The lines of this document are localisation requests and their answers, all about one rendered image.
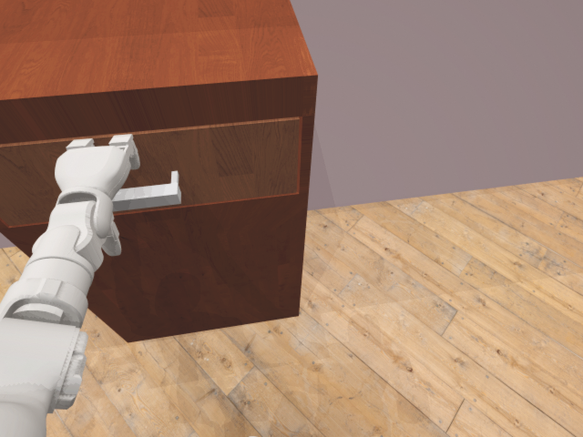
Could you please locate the handle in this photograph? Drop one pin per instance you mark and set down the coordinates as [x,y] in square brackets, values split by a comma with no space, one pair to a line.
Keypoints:
[149,196]

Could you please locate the robot left hand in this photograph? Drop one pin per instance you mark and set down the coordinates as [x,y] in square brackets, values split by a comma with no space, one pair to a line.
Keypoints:
[103,168]

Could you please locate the left robot forearm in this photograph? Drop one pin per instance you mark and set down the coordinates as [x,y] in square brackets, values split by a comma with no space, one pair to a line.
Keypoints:
[54,285]

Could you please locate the drawer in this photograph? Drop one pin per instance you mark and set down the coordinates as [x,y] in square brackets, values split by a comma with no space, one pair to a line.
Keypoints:
[215,163]

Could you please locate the left robot upper arm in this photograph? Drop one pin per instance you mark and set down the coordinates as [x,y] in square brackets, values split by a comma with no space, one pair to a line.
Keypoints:
[41,368]

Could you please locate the cabinet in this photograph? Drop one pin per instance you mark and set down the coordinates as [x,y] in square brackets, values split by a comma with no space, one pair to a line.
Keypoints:
[79,68]

